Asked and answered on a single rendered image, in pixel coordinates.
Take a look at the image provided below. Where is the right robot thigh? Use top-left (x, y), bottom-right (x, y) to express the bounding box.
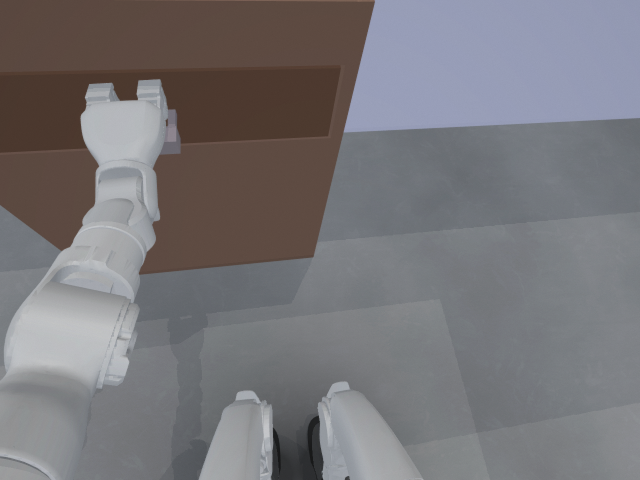
top-left (318, 389), bottom-right (423, 480)

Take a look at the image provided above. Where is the robot left forearm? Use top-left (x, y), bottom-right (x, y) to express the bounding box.
top-left (4, 160), bottom-right (158, 372)

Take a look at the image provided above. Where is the cabinet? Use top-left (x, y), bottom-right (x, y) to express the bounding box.
top-left (0, 0), bottom-right (375, 275)

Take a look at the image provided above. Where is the handle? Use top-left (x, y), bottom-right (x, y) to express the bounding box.
top-left (159, 109), bottom-right (181, 155)

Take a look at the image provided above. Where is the robot right shin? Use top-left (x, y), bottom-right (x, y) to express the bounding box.
top-left (320, 381), bottom-right (365, 480)

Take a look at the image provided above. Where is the left robot upper arm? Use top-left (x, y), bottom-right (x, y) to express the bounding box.
top-left (0, 281), bottom-right (140, 480)

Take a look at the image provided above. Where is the robot left hand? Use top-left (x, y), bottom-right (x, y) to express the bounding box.
top-left (81, 79), bottom-right (168, 221)

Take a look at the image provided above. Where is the drawer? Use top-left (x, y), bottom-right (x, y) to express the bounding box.
top-left (0, 65), bottom-right (341, 153)

